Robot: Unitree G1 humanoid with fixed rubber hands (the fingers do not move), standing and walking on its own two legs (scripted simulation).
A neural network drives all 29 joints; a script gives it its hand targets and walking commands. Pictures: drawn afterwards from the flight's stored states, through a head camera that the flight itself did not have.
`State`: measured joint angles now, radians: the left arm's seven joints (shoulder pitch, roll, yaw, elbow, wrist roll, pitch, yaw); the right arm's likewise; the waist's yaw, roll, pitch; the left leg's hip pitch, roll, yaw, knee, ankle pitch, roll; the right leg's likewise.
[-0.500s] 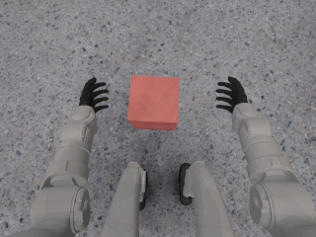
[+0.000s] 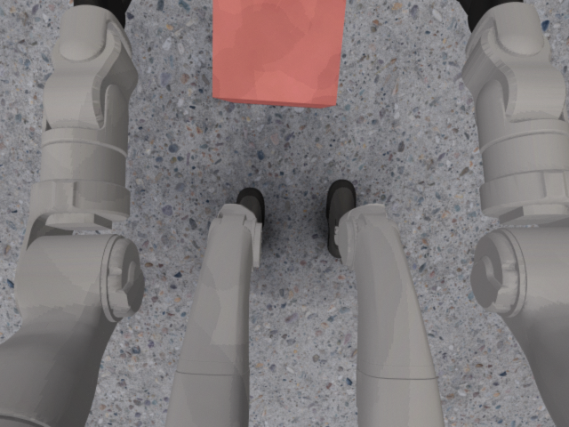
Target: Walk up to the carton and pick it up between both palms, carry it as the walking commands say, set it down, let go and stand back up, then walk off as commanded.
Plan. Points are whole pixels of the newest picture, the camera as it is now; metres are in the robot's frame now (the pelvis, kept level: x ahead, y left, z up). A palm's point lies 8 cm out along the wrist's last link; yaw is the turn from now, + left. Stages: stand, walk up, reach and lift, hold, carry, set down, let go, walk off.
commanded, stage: reach and lift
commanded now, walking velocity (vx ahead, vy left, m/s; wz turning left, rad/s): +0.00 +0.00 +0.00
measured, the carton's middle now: (278, 50) +0.53 +0.04 -0.52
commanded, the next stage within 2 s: none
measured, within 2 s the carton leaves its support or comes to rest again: neither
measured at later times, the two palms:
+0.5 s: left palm (161, 49) +0.49 +0.20 -0.30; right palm (425, 43) +0.51 -0.16 -0.30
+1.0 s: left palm (188, 55) +0.51 +0.19 -0.43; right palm (396, 59) +0.51 -0.17 -0.44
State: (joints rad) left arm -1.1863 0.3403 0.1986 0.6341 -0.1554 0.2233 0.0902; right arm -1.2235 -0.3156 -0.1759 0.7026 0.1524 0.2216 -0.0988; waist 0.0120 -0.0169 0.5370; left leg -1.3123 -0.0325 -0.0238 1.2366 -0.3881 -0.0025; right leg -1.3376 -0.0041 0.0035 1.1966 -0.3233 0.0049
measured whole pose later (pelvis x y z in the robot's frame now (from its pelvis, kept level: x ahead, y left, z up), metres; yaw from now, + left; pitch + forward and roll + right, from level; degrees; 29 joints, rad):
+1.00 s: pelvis -0.02 -0.01 -0.26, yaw +0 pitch +29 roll +0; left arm -1.38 0.39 0.09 0.97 -0.24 0.10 0.12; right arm -1.41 -0.34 -0.07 1.06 0.25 0.11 -0.15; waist 0.00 -0.02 0.52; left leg -2.07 -0.06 -0.03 2.18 -0.62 -0.04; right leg -2.11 0.04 0.02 2.13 -0.54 0.03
